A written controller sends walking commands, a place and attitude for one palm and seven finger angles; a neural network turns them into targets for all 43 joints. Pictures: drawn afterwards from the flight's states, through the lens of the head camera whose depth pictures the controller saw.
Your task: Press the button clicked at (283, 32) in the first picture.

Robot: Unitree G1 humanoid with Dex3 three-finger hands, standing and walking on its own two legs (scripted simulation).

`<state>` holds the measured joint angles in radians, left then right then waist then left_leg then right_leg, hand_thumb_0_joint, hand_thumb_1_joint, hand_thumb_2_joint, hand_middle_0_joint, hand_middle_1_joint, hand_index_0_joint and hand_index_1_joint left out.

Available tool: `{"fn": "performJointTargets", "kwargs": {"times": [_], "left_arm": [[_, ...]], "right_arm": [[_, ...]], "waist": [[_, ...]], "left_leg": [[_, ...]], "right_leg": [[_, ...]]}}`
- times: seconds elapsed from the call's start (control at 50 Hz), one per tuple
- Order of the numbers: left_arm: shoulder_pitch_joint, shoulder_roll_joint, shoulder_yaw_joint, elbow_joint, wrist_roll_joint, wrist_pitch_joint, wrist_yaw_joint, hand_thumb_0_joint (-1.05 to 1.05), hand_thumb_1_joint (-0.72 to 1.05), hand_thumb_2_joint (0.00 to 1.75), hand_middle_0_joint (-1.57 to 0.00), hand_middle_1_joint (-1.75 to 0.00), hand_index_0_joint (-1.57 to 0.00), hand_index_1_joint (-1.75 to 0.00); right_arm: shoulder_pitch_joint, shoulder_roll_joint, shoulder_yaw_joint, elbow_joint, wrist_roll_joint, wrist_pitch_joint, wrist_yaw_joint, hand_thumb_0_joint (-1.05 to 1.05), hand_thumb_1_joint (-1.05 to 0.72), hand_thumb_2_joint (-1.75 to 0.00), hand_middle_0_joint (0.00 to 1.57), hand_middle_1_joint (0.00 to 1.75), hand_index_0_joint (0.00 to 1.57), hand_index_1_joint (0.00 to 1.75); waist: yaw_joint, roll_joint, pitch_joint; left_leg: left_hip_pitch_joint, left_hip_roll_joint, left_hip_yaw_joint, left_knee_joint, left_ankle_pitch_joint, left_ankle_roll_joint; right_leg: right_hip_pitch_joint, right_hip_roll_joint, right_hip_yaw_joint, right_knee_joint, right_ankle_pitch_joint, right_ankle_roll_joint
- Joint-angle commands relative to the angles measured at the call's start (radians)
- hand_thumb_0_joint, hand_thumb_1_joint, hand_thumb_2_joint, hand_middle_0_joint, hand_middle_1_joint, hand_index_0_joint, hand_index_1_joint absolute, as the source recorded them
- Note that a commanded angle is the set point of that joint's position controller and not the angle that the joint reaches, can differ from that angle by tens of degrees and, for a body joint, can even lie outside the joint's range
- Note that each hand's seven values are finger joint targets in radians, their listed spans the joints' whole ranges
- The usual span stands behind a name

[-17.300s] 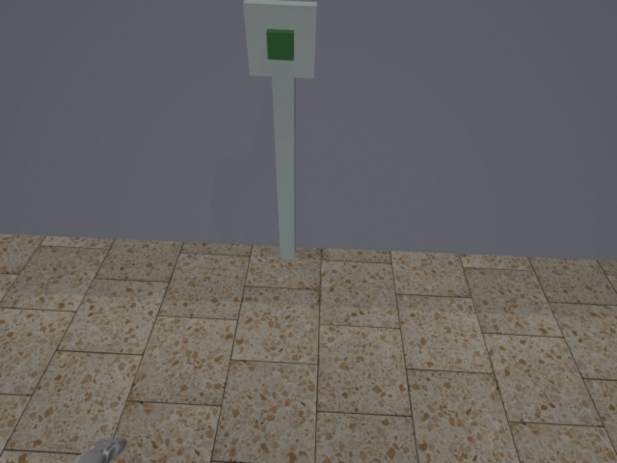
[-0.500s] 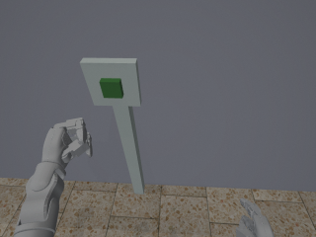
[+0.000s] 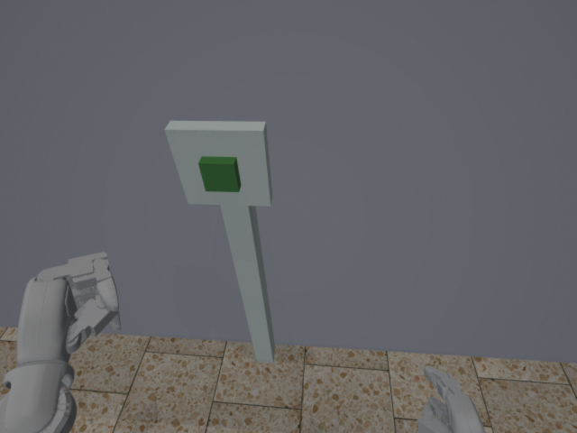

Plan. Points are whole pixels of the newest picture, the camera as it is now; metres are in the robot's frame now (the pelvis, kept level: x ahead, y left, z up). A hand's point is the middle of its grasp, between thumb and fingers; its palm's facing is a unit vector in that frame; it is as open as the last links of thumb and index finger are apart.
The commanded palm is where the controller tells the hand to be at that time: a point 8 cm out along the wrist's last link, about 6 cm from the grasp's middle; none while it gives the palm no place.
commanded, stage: draw the hand back to the body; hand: left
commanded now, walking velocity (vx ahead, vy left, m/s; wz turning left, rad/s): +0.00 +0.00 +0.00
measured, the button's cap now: (221, 173) +0.50 +0.18 +0.10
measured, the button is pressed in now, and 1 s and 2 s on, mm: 0 0 0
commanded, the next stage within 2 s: step back with the hand held close in 0.46 s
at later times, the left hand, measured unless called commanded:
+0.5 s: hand (83, 320) +0.18 +0.24 +0.15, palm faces +0.43 -0.83 -0.36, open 3.1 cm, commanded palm +0.13 +0.28 +0.17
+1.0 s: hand (64, 340) +0.16 +0.25 +0.15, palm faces +0.30 -0.81 -0.50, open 3.1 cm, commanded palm +0.10 +0.29 +0.17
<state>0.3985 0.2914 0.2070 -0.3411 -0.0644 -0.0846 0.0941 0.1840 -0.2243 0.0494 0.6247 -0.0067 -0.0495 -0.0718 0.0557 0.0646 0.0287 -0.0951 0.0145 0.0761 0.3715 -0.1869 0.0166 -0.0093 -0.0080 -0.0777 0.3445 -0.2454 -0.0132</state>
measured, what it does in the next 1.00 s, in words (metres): stands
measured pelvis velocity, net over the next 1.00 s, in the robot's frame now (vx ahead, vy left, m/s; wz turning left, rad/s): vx -0.03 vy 0.01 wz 0.01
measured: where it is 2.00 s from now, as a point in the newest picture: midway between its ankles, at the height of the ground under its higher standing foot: outside the picture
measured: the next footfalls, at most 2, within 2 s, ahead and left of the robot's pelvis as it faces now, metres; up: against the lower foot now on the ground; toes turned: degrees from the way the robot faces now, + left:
right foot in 1.62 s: -0.20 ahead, -0.08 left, +0.00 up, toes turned +1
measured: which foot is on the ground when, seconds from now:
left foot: down 0.00-1.00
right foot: down 0.00-1.00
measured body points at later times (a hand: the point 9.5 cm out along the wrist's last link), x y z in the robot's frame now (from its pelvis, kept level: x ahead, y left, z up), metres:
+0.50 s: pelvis +0.01 +0.00 +0.00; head -0.01 -0.02 +0.45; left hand +0.15 +0.29 +0.17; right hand +0.21 -0.21 -0.08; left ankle +0.02 +0.11 -0.75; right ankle -0.03 -0.11 -0.75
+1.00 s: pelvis -0.03 +0.01 -0.01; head +0.00 +0.01 +0.44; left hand +0.14 +0.29 +0.18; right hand +0.16 -0.23 -0.08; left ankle +0.02 +0.11 -0.75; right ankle -0.03 -0.11 -0.75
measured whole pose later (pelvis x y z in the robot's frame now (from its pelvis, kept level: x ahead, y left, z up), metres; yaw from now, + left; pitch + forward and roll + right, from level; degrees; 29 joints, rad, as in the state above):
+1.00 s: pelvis -0.03 +0.01 -0.01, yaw +0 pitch +1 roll -1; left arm 0.66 0.43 0.36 -0.62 -0.07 -0.13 0.11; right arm 0.17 -0.24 -0.01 0.52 0.01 0.05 -0.08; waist 0.01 0.02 0.03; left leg -0.32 0.02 0.07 0.49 -0.19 0.04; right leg -0.23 -0.02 -0.08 0.46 -0.25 0.00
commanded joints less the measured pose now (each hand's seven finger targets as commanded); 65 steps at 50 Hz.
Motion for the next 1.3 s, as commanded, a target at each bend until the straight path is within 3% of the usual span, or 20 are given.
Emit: {"fn": "performJointTargets", "kwargs": {"times": [0.0, 0.16, 0.22, 0.28, 0.36, 0.46, 0.56, 0.58, 0.6, 0.62, 0.64, 0.7, 0.78, 0.86, 0.98, 1.12, 1.18, 1.22, 1.26, 1.28], "left_arm": [[-0.023, 0.188, 0.142, -0.280, -0.009, -0.064, 0.019, 0.00, 0.90, 0.90, -1.30, -1.50, -1.30, -1.50], [0.088, 0.200, 0.194, -0.360, -0.010, -0.070, 0.027, 0.00, 0.90, 0.90, -1.30, -1.50, -1.30, -1.50], [0.058, 0.163, 0.148, -0.336, -0.003, -0.064, 0.027, 0.00, 0.90, 0.90, -1.30, -1.50, -1.30, -1.50], [0.041, 0.173, 0.155, -0.317, 0.000, -0.061, 0.032, 0.00, 0.90, 0.90, -1.30, -1.50, -1.30, -1.50], [0.034, 0.188, 0.174, -0.323, -0.002, -0.064, 0.038, 0.00, 0.90, 0.90, -1.30, -1.50, -1.30, -1.50], [0.043, 0.187, 0.175, -0.357, -0.002, -0.065, 0.039, 0.00, 0.90, 0.90, -1.30, -1.50, -1.30, -1.50], [0.048, 0.164, 0.155, -0.311, -0.004, -0.054, 0.034, 0.00, 0.90, 0.90, -1.30, -1.50, -1.30, -1.50], [-0.130, 0.346, 0.331, -0.405, -0.005, -0.102, 0.040, 0.00, 0.90, 0.90, -1.30, -1.50, -1.30, -1.50], [0.025, 0.258, 0.269, -0.322, -0.006, -0.103, 0.028, 0.00, 0.90, 0.90, -1.30, -1.50, -1.30, -1.50], [0.106, 0.217, 0.226, -0.293, -0.001, -0.091, 0.020, 0.00, 0.90, 0.90, -1.30, -1.50, -1.30, -1.50], [0.128, 0.191, 0.198, -0.291, -0.001, -0.083, 0.014, 0.00, 0.90, 0.90, -1.30, -1.50, -1.30, -1.50], [0.198, 0.195, 0.202, -0.342, -0.001, -0.090, 0.013, 0.00, 0.90, 0.90, -1.30, -1.50, -1.30, -1.50], [0.241, 0.264, 0.263, -0.447, -0.007, -0.096, 0.026, 0.00, 0.90, 0.90, -1.30, -1.50, -1.30, -1.50], [0.267, 0.283, 0.287, -0.490, -0.014, -0.102, 0.041, 0.00, 0.90, 0.90, -1.30, -1.50, -1.30, -1.50], [0.269, 0.259, 0.273, -0.446, -0.013, -0.111, 0.049, 0.00, 0.90, 0.90, -1.30, -1.50, -1.30, -1.50], [0.232, 0.246, 0.254, -0.442, 0.009, -0.144, 0.062, 0.00, 0.90, 0.90, -1.30, -1.50, -1.30, -1.50], [0.208, 0.277, 0.267, -0.472, 0.014, -0.164, 0.080, 0.00, 0.90, 0.90, -1.30, -1.50, -1.30, -1.50], [0.188, 0.264, 0.249, -0.490, 0.017, -0.171, 0.093, 0.00, 0.90, 0.90, -1.30, -1.50, -1.30, -1.50], [0.171, 0.275, 0.260, -0.508, 0.022, -0.178, 0.101, 0.00, 0.90, 0.90, -1.30, -1.50, -1.30, -1.50], [0.161, 0.280, 0.262, -0.529, 0.019, -0.180, 0.100, 0.00, 0.90, 0.90, -1.30, -1.50, -1.30, -1.50]], "right_arm": [[-0.154, -0.106, -0.053, -0.183, -0.001, -0.053, 0.000, 0.00, -0.90, -0.90, 0.20, 0.30, 0.20, 0.30], [-0.144, -0.099, -0.056, -0.190, 0.005, -0.065, -0.003, 0.00, -0.90, -0.90, 0.20, 0.30, 0.20, 0.30], [-0.134, -0.104, -0.057, -0.177, 0.005, -0.070, -0.004, 0.00, -0.90, -0.90, 0.20, 0.30, 0.20, 0.30], [-0.133, -0.111, -0.063, -0.171, 0.003, -0.074, -0.010, 0.00, -0.90, -0.90, 0.20, 0.30, 0.20, 0.30], [-0.135, -0.102, -0.058, -0.173, 0.000, -0.071, -0.016, 0.00, -0.90, -0.90, 0.20, 0.30, 0.20, 0.30], [-0.138, -0.096, -0.053, -0.175, 0.000, -0.076, -0.014, 0.00, -0.90, -0.90, 0.20, 0.30, 0.20, 0.30], [-0.136, -0.097, -0.054, -0.169, -0.003, -0.074, -0.012, 0.00, -0.90, -0.90, 0.20, 0.30, 0.20, 0.30], [-0.121, -0.106, -0.045, -0.229, 0.012, -0.044, -0.006, 0.00, -0.90, -0.90, 0.20, 0.30, 0.20, 0.30], [-0.131, -0.101, -0.059, -0.199, 0.002, -0.031, -0.007, 0.00, -0.90, -0.90, 0.20, 0.30, 0.20, 0.30], [-0.134, -0.103, -0.062, -0.203, 0.000, -0.017, -0.003, 0.00, -0.90, -0.90, 0.20, 0.30, 0.20, 0.30], [-0.129, -0.111, -0.065, -0.214, 0.003, -0.002, 0.002, 0.00, -0.90, -0.90, 0.20, 0.30, 0.20, 0.30], [-0.121, -0.119, -0.076, -0.230, 0.006, 0.025, 0.003, 0.00, -0.90, -0.90, 0.20, 0.30, 0.20, 0.30], [-0.119, -0.124, -0.088, -0.257, 0.012, 0.049, -0.001, 0.00, -0.90, -0.90, 0.20, 0.30, 0.20, 0.30], [-0.108, -0.117, -0.094, -0.277, 0.020, 0.058, -0.008, 0.00, -0.90, -0.90, 0.20, 0.30, 0.20, 0.30], [-0.106, -0.127, -0.100, -0.264, 0.018, 0.043, -0.016, 0.00, -0.90, -0.90, 0.20, 0.30, 0.20, 0.30], [-0.094, -0.132, -0.096, -0.261, 0.014, 0.009, -0.015, 0.00, -0.90, -0.90, 0.20, 0.30, 0.20, 0.30], [-0.072, -0.130, -0.101, -0.236, 0.009, -0.006, -0.018, 0.00, -0.90, -0.90, 0.20, 0.30, 0.20, 0.30], [-0.060, -0.121, -0.093, -0.224, 0.007, -0.015, -0.020, 0.00, -0.90, -0.90, 0.20, 0.30, 0.20, 0.30], [-0.063, -0.119, -0.085, -0.217, 0.001, -0.027, -0.027, 0.00, -0.90, -0.90, 0.20, 0.30, 0.20, 0.30], [-0.072, -0.131, -0.084, -0.220, -0.001, -0.034, -0.033, 0.00, -0.90, -0.90, 0.20, 0.30, 0.20, 0.30]], "waist": [[0.009, -0.034, -0.095], [0.014, 0.005, -0.070], [-0.003, 0.014, -0.023], [-0.002, -0.058, -0.020], [0.009, -0.044, -0.050], [0.013, 0.044, -0.074], [0.007, -0.031, -0.042], [-0.029, 0.018, 0.070], [-0.022, -0.090, 0.022], [-0.024, -0.127, 0.008], [-0.031, -0.116, -0.008], [-0.037, -0.021, -0.116], [-0.035, -0.016, -0.234], [-0.040, -0.027, -0.241], [-0.044, 0.008, -0.158], [-0.056, -0.024, -0.067], [-0.064, -0.093, -0.075], [-0.071, -0.128, -0.081], [-0.073, -0.062, -0.076], [-0.073, 0.012, -0.063]], "left_leg": [[0.076, -0.006, -0.073, -0.026, 0.176, 0.012], [0.070, -0.002, -0.072, -0.005, 0.197, 0.008], [0.067, 0.002, -0.076, -0.015, 0.159, 0.008], [0.074, 0.001, -0.074, -0.017, 0.142, 0.014], [0.071, -0.002, -0.078, -0.015, 0.134, 0.015], [0.079, -0.005, -0.074, -0.004, 0.184, 0.009], [0.064, -0.002, -0.073, -0.008, 0.182, 0.008], [-0.023, 0.018, -0.089, 0.009, 0.107, 0.021], [-0.044, 0.023, -0.098, 0.047, 0.121, 0.029], [-0.030, 0.025, -0.089, 0.060, 0.154, 0.030], [-0.027, 0.026, -0.086, 0.066, 0.183, 0.029], [-0.009, 0.041, -0.081, 0.073, 0.311, 0.031], [-0.004, 0.057, -0.088, 0.097, 0.430, 0.031], [-0.050, 0.068, -0.102, 0.103, 0.429, 0.027], [-0.151, 0.092, -0.132, 0.046, 0.234, 0.031], [-0.333, 0.080, -0.159, 0.020, -0.235, 0.038], [-0.186, 0.027, -0.111, 0.196, -0.214, 0.008], [-0.127, 0.015, -0.113, 0.268, -0.177, -0.002], [-0.137, 0.038, -0.149, 0.175, -0.169, 0.007], [-0.188, 0.076, -0.215, 0.055, -0.210, 0.016]], "right_leg": [[-0.068, 0.011, 0.046, -0.054, 0.202, -0.004], [-0.093, 0.013, 0.041, -0.050, 0.218, -0.004], [-0.130, 0.013, 0.040, -0.061, 0.170, -0.003], [-0.140, 0.017, 0.039, -0.075, 0.150, 0.000], [-0.115, 0.008, 0.043, -0.065, 0.146, -0.002], [-0.089, 0.005, 0.048, -0.055, 0.204, -0.006], [-0.101, 0.011, 0.040, -0.057, 0.204, -0.002], [-0.199, -0.037, 0.085, -0.109, 0.210, 0.006], [-0.205, -0.063, 0.084, -0.104, 0.216, 0.012], [-0.211, -0.070, 0.081, -0.097, 0.250, 0.017], [-0.207, -0.073, 0.072, -0.082, 0.273, 0.021], [-0.173, -0.069, 0.055, -0.018, 0.337, 0.028], [-0.131, -0.058, 0.051, 0.053, 0.414, 0.030], [-0.138, -0.054, 0.051, 0.093, 0.405, 0.028], [-0.199, -0.038, 0.062, 0.088, 0.200, 0.027], [-0.248, -0.069, 0.123, 0.018, -0.137, 0.004], [-0.448, -0.143, 0.171, -0.099, -0.313, -0.036], [-0.519, -0.182, 0.163, -0.101, -0.312, -0.060], [-0.505, -0.136, 0.117, -0.038, -0.256, -0.035], [-0.459, -0.075, 0.080, 0.027, -0.243, -0.009]]}}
